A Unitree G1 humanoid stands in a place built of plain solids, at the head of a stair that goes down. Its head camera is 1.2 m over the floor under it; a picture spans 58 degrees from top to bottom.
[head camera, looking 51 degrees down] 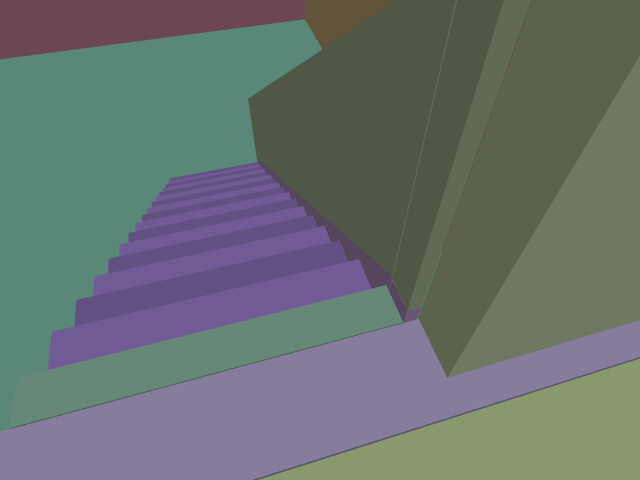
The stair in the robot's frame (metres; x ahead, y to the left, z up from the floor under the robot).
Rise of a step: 0.16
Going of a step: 0.23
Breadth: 1.13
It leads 16 degrees to the left of straight ahead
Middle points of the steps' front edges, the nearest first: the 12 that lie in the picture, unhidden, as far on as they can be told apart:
0.63 0.32 0.00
0.85 0.39 -0.16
1.07 0.45 -0.32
1.30 0.52 -0.48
1.52 0.58 -0.64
1.74 0.64 -0.80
1.97 0.71 -0.96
2.19 0.77 -1.12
2.41 0.84 -1.28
2.64 0.90 -1.44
2.86 0.97 -1.60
3.08 1.03 -1.76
